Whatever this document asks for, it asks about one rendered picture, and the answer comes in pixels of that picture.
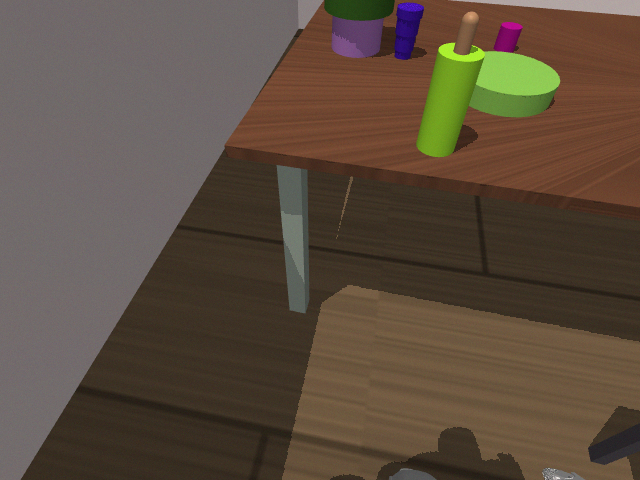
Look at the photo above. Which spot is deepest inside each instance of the table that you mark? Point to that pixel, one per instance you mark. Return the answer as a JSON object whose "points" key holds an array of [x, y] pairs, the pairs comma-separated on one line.
{"points": [[361, 117]]}

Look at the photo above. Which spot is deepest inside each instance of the potted plant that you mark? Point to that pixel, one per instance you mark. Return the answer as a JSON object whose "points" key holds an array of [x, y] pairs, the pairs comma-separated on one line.
{"points": [[357, 25]]}

